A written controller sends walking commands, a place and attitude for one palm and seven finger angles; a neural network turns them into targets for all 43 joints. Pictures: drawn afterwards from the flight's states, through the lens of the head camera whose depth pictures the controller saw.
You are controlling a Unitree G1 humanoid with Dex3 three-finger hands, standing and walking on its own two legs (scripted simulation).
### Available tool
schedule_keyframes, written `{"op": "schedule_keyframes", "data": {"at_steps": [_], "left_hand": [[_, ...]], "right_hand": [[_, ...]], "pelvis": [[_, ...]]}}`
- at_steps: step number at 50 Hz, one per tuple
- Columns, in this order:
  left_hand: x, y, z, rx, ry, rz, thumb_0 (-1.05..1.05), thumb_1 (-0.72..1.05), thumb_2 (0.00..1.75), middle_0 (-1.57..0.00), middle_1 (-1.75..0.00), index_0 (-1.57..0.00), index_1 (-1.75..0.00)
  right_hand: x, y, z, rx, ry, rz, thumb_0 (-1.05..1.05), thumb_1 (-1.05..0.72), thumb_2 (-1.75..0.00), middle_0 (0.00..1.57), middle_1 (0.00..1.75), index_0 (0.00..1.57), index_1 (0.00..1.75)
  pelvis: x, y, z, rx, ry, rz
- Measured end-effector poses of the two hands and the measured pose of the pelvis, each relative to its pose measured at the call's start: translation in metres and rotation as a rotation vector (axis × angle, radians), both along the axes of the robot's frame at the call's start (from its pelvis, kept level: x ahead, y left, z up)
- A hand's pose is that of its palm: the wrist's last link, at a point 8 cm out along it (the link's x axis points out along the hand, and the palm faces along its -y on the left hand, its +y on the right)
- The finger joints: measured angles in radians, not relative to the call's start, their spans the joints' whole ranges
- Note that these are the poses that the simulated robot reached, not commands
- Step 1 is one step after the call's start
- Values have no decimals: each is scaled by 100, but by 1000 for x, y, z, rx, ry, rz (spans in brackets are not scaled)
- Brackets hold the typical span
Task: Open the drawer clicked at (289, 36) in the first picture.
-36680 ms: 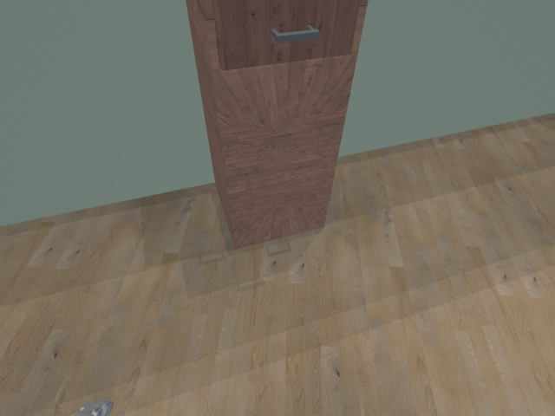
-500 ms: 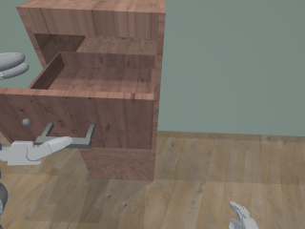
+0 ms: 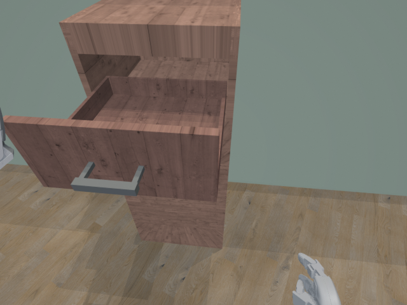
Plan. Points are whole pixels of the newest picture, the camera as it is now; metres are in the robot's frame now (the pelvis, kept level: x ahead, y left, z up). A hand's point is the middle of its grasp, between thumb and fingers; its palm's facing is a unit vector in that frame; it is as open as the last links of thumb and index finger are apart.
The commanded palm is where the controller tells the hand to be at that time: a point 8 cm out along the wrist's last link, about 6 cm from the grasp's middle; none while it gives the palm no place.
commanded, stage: draw the hand back to the body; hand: left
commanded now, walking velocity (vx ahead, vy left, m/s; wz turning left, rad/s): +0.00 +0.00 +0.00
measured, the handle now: (110, 178) +0.28 +0.22 +0.14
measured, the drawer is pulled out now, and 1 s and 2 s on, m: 0.30 0.30 0.30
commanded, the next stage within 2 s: step back with the hand held close in 0.12 s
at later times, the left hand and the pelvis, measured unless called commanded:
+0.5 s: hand out of the picture +0.17 +0.25 +0.34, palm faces +0.63 -0.69 -0.35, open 7.4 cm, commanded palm +0.10 +0.29 +0.33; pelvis -0.03 +0.01 +0.00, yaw -1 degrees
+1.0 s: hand out of the picture +0.08 +0.27 +0.35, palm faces +0.72 -0.67 -0.16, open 7.4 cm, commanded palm +0.01 +0.29 +0.33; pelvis -0.13 +0.01 -0.02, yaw -1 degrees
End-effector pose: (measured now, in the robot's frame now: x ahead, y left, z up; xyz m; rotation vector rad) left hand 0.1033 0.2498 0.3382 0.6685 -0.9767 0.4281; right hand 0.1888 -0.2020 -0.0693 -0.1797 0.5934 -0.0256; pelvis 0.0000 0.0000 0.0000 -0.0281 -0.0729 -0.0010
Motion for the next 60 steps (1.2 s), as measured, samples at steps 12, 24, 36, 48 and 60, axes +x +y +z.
{"op": "schedule_keyframes", "data": {"at_steps": [12, 24, 36, 48, 60], "left_hand": [[45, 15, -37, -225, 190, -26, 1, 88, 89, -20, -31, -20, -31], [21, 28, 2, 75, -32, 1, 1, 88, 90, -22, -30, -22, -30], [-13, 5, -36, 117, 116, -92, 2, 89, 90, -21, -30, -21, -30], [-77, 54, 12, 19, -244, 113, 0, 89, 90, -21, -30, -21, -30], [-105, 10, -39, 159, 132, -131, 1, 89, 90, -21, -30, -21, -30]], "right_hand": [[-18, -8, -4, 16, 29, -19, 1, -90, -90, 20, 30, 20, 30], [-61, -31, -9, -83, 146, -138, 1, -90, -90, 20, 30, 20, 30], [-119, -24, -16, -63, 150, -174, 1, -90, -90, 20, 30, 20, 30], [-166, -10, -37, -34, 151, -114, 1, -90, -90, 20, 30, 20, 30], [-220, -23, -7, -126, 156, -174, 1, -90, -90, 21, 30, 20, 30]], "pelvis": [[-13, -1, 2, 15, 5, -22], [-28, 12, -3, 6, 79, -15], [-69, 16, -14, 5, 89, -22], [-115, 9, -22, 0, 75, -7], [-171, 26, -12, 7, 121, -4]]}}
